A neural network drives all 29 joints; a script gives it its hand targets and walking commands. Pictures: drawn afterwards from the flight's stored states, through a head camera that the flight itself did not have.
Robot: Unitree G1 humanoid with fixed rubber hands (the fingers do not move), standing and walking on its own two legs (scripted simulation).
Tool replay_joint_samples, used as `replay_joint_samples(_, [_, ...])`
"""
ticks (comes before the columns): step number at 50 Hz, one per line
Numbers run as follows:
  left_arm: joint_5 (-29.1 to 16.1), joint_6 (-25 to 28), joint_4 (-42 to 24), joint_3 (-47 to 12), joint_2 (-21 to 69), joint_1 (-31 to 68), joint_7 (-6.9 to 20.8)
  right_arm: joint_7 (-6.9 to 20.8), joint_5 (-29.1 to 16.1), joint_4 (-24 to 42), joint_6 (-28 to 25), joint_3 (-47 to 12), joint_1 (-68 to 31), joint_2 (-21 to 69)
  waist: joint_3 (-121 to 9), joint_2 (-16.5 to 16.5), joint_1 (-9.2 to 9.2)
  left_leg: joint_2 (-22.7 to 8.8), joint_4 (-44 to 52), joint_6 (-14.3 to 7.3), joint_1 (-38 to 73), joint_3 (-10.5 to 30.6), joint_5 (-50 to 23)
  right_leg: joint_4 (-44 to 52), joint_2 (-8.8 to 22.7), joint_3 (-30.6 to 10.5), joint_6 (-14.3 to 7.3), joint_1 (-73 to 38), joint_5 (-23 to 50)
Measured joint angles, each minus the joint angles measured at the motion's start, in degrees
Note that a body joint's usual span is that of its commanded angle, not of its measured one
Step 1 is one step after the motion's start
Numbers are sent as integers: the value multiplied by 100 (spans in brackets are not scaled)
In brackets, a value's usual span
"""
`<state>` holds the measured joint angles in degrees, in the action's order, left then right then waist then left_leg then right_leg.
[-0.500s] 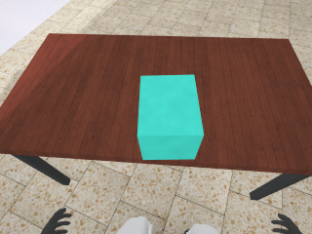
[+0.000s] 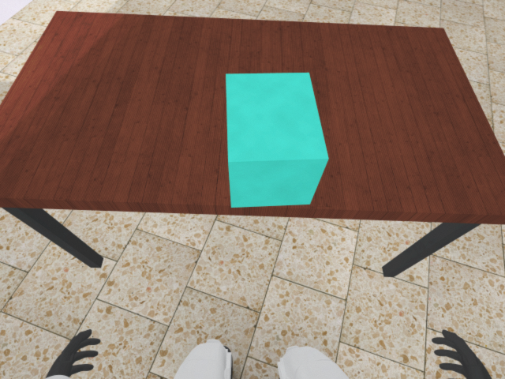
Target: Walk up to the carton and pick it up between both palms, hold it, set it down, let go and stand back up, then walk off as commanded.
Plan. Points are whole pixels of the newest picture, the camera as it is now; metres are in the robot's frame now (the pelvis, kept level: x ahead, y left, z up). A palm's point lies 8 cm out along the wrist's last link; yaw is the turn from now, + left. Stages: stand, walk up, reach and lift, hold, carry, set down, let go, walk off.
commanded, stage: walk off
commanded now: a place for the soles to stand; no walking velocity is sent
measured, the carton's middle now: (269, 141) +0.55 -0.02 -0.05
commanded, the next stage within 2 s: none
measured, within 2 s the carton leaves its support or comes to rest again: neither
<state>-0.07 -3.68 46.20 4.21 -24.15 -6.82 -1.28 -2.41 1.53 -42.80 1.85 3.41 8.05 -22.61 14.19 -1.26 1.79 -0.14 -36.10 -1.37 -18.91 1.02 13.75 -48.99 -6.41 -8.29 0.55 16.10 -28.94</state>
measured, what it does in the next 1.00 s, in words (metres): walks backwards: right foot, then left foot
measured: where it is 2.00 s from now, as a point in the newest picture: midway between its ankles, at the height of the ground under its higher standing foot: outside the picture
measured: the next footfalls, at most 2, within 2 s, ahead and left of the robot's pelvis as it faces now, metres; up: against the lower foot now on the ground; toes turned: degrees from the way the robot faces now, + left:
right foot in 0.08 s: +0.02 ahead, -0.13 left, +0.00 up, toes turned +5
left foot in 0.52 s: -0.19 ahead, +0.10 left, +0.00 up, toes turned +0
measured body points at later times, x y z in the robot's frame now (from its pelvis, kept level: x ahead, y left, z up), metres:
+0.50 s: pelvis -0.17 -0.01 -0.02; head -0.09 -0.01 +0.43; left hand -0.04 +0.31 -0.11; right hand -0.06 -0.35 -0.12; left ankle -0.23 +0.10 -0.72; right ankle -0.02 -0.13 -0.73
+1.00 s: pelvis -0.29 -0.01 +0.00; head -0.24 +0.02 +0.45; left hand -0.26 +0.33 -0.13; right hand -0.13 -0.32 -0.08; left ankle -0.23 +0.10 -0.73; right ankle -0.31 -0.15 -0.71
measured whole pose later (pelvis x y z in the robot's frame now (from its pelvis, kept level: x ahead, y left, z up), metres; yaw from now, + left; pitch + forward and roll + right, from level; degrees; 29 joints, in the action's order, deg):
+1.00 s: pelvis -0.29 -0.01 +0.00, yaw +1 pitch -3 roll -2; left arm -0.3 -1.6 51.6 4.6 -25.6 -14.9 -0.6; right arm -0.9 1.1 -44.1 1.1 3.0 5.5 -21.3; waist 9.6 -1.7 -0.9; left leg -0.2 -34.3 -1.0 -19.1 2.1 12.3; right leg -40.6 -3.8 -5.9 0.3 13.2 -26.9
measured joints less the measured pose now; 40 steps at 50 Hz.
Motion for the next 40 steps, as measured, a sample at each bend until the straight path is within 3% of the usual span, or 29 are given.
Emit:
replay_joint_samples(4, [54, 56, -51, 32, -28, -92, 41, 62, -29, 4, 74, -33, -164, -72, 39, 201, -134, -102, -225, 129, -257, -26, -118, 1029, 194, 311, -189, -241, 582])
replay_joint_samples(6, [91, 67, -42, 32, 73, -169, 63, 85, -76, -56, 138, 4, -245, -167, 69, 520, -114, -170, -576, 64, -405, 230, 120, 1099, 61, 505, -231, -245, 1114])
replay_joint_samples(8, [147, 43, -45, -19, 141, -300, 83, 66, -120, -168, 219, 60, -264, -172, -46, 593, -172, 256, -1557, -21, -606, 683, 1190, 1002, 101, 513, -220, -168, 1106])
replay_joint_samples(11, [200, 38, -74, -31, 209, -485, 57, 67, -178, -312, 264, 89, -200, -154, -301, 551, -350, 832, -2848, -50, -684, 1040, 1543, 1194, 224, 359, -188, -76, 1299])
replay_joint_samples(16, [166, 69, -267, 79, 251, -312, 33, 101, -157, -315, 171, 110, 214, -280, -513, 523, -304, 922, -3812, 207, -521, 1028, 1157, 1554, 387, 540, -200, 235, 1753])
replay_joint_samples(21, [153, 149, -554, 53, 308, -82, 25, 143, -126, -297, 143, 152, 385, -473, -313, 478, -223, 630, -2868, 259, 47, 739, 1495, 1551, 527, 614, -98, 691, 2085])
replay_joint_samples(25, [184, 66, -630, -16, 239, 56, 76, 166, -189, -250, 91, 134, 447, -444, -129, 394, -112, 276, -939, 87, 600, 474, 1762, 1446, 622, 746, 64, 1036, 2323])
replay_joint_samples(26, [183, 31, -629, -11, 177, 104, 86, 166, -195, -282, 67, 128, 424, -358, -28, 250, -128, 288, -621, 23, 683, 387, 1505, 1370, 687, 716, 110, 1095, 2365])
replay_joint_samples(28, [146, -39, -500, 40, -23, 72, 84, 183, -174, -373, 33, 56, 344, -5, 183, -427, -316, 608, -399, -90, 887, 8, 1129, 1209, 909, 305, 60, 1110, 2353])
replay_joint_samples(29, [125, -80, -382, 64, -46, -25, 82, 202, -139, -369, 14, 9, 393, 116, 128, -606, -339, 666, -302, -126, 935, -87, 1021, 1034, 880, 131, 0, 1165, 1939])
replay_joint_samples(31, [141, -168, -151, 66, 81, -162, 70, 214, -55, -338, -6, -53, 632, 171, -100, -403, -79, 458, -393, -145, 836, 204, 967, 81, 400, -48, 10, 1230, 749])
replay_joint_samples(33, [108, -163, -55, -2, 138, -275, 74, 181, 0, -407, 27, -82, 865, 189, -358, -172, 75, 242, -282, -71, 796, 557, 844, -1023, -24, -140, -24, 1210, 351])
replay_joint_samples(36, [9, -96, -18, -34, 59, -615, 30, 138, -34, -585, 85, -91, 815, 169, -791, -129, -108, 52, 71, -66, 727, 518, 583, -1906, -294, -362, -80, 1123, 365])
replay_joint_samples(40, [-58, -58, 155, 39, -116, -846, -9, 69, -61, -310, 6, -19, 339, 126, -782, -143, -224, -34, 108, -81, 530, 344, 400, -1900, -160, -307, 71, 691, 204])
